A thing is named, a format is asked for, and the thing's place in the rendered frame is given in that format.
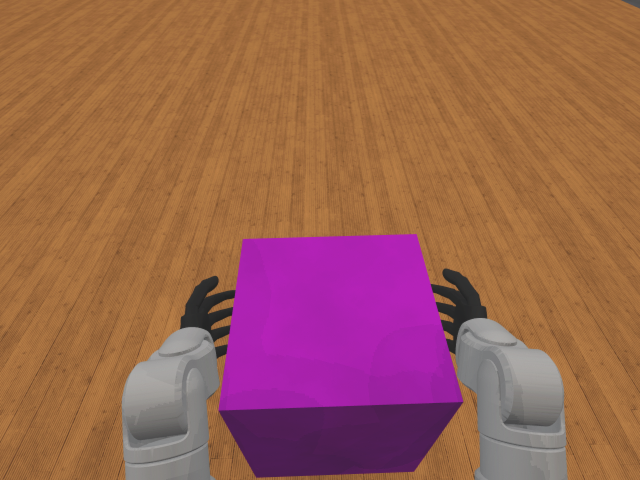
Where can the right robot forearm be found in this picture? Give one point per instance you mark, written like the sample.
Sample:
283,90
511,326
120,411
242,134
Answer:
520,404

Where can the left robot forearm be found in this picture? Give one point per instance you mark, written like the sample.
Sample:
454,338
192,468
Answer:
164,409

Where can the robot right hand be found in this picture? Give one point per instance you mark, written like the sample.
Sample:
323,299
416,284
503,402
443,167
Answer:
467,301

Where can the carton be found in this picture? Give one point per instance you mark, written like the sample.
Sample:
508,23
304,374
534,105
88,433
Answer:
337,361

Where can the robot left hand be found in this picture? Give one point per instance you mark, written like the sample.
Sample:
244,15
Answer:
197,308

